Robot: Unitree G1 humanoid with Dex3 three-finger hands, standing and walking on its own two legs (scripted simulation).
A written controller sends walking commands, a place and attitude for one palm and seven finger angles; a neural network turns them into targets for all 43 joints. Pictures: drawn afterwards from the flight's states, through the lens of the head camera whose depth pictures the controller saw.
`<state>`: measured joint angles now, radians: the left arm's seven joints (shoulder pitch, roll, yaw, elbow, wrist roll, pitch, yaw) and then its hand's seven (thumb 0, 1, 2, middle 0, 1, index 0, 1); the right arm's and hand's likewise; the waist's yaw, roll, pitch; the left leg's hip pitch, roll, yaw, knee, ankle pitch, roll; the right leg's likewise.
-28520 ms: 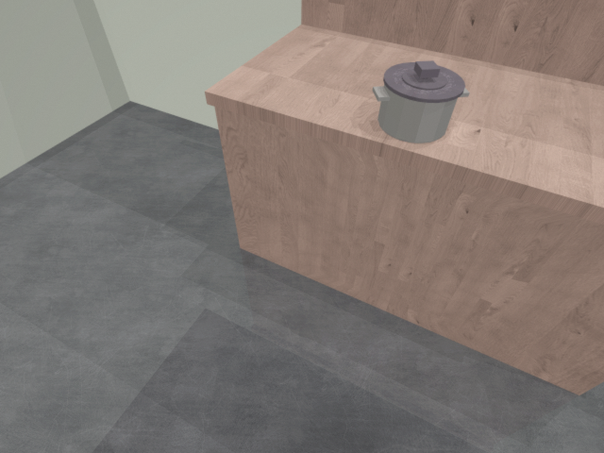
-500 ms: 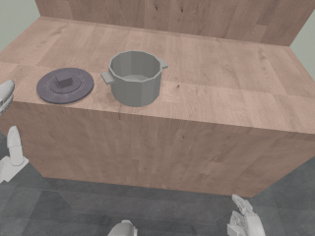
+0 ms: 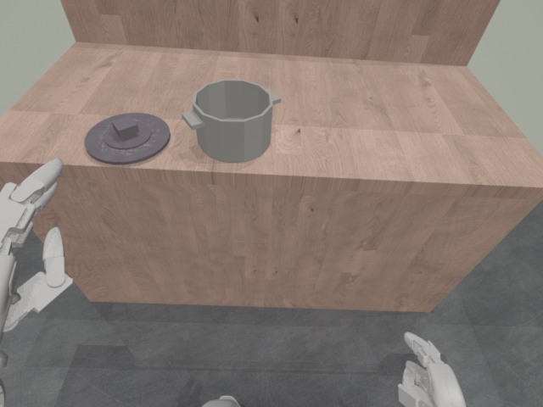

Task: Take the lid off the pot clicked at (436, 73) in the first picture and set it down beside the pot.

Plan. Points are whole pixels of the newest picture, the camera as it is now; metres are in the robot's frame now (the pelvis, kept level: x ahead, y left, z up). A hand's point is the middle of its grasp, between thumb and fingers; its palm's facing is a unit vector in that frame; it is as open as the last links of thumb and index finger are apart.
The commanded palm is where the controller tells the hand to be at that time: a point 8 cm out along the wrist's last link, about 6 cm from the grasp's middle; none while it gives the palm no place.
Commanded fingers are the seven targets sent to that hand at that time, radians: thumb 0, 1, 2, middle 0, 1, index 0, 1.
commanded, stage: stop stepping back and stand still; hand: left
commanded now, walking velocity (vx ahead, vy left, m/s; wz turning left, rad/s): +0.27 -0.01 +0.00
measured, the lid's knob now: (125, 126) +0.65 +0.38 +0.02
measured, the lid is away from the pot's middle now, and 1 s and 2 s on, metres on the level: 0.24 0.24 0.24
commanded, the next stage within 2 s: let the arm hang, fingers relaxed in 1.62 s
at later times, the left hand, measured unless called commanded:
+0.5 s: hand out of the picture +0.09 +0.24 +0.19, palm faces +0.37 -0.85 -0.38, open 7.4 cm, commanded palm +0.05 +0.29 +0.20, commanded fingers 0.00 0.90 0.90 -0.20 -0.30 -0.20 -0.30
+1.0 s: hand out of the picture +0.03 +0.24 -0.15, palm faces +0.19 -0.95 -0.23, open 7.4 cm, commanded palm none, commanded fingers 0.00 0.90 0.90 -0.20 -0.30 -0.20 -0.30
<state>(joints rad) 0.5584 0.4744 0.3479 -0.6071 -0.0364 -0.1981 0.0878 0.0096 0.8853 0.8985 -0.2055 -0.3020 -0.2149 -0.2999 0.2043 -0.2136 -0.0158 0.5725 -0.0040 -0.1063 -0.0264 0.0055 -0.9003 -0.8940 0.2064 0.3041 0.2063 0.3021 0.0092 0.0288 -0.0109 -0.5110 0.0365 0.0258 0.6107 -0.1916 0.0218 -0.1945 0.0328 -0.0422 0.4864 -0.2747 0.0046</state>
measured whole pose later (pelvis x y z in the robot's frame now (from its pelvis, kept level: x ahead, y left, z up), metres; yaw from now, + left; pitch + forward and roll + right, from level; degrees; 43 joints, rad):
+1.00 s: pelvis -0.06 +0.03 -0.01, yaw +9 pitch +0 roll +0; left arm 0.27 0.22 0.06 0.67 0.02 0.06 0.02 0.01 0.90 0.90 -0.19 -0.30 -0.20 -0.30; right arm 0.24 -0.21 -0.03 0.78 -0.03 0.01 0.02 0.01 -0.91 -0.89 0.20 0.30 0.20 0.30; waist -0.03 -0.03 0.00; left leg -0.34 0.04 0.05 0.68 -0.35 0.01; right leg -0.29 -0.03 -0.11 0.72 -0.45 -0.02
